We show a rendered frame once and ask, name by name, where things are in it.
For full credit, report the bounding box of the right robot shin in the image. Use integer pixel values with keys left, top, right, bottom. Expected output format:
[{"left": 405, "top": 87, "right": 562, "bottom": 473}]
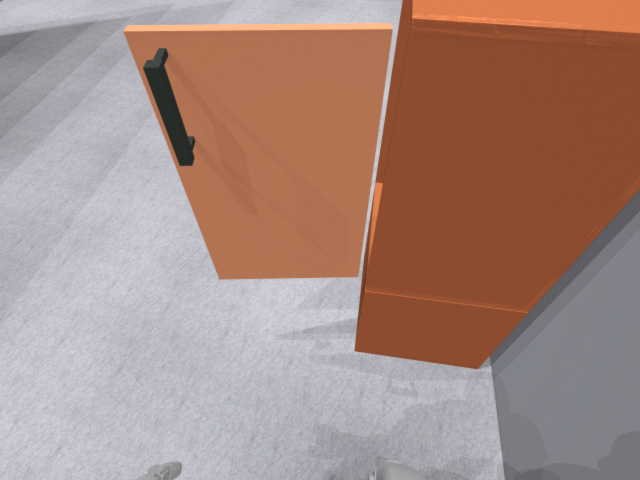
[{"left": 380, "top": 460, "right": 401, "bottom": 468}]

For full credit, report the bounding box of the handle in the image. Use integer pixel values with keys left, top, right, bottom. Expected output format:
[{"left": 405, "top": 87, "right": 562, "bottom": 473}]
[{"left": 143, "top": 48, "right": 195, "bottom": 166}]

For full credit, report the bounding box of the cupboard door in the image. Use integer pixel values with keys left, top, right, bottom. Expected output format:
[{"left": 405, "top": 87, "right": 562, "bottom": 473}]
[{"left": 123, "top": 23, "right": 393, "bottom": 280}]

